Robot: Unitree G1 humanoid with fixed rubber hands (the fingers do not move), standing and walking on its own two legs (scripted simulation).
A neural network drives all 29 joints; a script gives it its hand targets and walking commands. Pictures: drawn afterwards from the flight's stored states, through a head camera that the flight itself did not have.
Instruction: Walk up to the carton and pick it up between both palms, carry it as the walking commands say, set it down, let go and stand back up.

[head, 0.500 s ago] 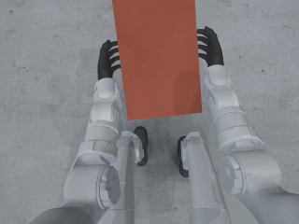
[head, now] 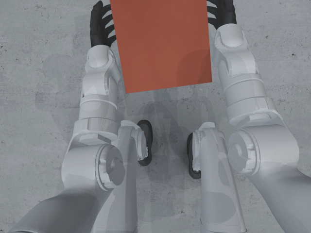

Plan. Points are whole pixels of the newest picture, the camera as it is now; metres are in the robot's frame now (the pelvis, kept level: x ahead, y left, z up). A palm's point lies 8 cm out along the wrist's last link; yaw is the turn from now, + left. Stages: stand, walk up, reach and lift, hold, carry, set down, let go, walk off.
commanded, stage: set down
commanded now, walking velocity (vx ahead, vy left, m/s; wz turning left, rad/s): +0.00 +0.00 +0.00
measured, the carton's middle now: (161, 31) +0.54 +0.01 -0.19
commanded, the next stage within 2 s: none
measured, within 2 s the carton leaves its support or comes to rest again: neither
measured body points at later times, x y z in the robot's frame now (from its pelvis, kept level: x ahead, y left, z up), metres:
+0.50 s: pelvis -0.01 +0.00 -0.07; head +0.34 -0.01 +0.21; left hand +0.53 +0.14 -0.21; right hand +0.56 -0.12 -0.20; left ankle +0.14 +0.10 -0.51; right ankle +0.08 -0.12 -0.51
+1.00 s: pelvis -0.01 +0.00 -0.12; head +0.38 -0.01 +0.09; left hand +0.57 +0.14 -0.29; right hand +0.59 -0.12 -0.29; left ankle +0.14 +0.11 -0.51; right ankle +0.08 -0.12 -0.51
